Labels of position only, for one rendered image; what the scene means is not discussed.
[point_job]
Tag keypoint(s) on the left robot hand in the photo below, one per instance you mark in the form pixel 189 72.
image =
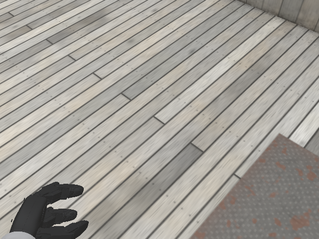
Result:
pixel 37 220

